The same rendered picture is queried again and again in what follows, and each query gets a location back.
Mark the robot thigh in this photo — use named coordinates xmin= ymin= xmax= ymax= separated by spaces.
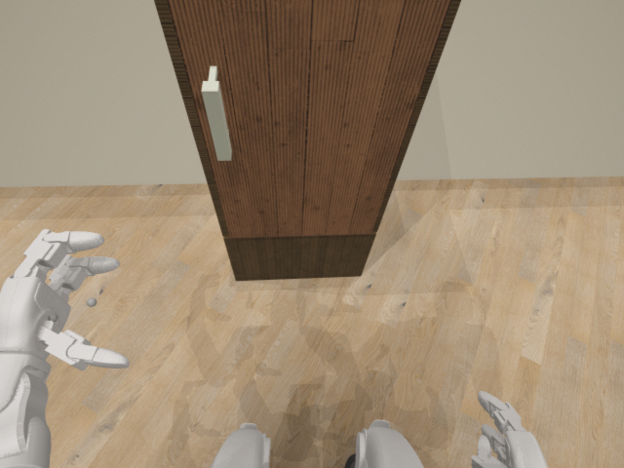
xmin=211 ymin=429 xmax=271 ymax=468
xmin=355 ymin=427 xmax=424 ymax=468

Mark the right robot hand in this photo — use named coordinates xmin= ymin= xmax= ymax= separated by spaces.
xmin=471 ymin=391 xmax=548 ymax=468

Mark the robot left thigh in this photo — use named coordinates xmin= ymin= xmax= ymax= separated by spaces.
xmin=211 ymin=429 xmax=271 ymax=468

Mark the left robot forearm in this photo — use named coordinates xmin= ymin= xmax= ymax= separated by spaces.
xmin=0 ymin=351 xmax=51 ymax=468

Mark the robot right thigh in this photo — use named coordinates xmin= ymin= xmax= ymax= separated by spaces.
xmin=355 ymin=427 xmax=424 ymax=468

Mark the left robot hand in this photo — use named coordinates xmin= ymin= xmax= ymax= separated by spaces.
xmin=0 ymin=229 xmax=130 ymax=371

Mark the handle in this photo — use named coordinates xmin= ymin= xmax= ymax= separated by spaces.
xmin=202 ymin=66 xmax=232 ymax=161

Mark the cupboard door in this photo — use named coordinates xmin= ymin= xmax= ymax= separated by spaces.
xmin=167 ymin=0 xmax=451 ymax=238

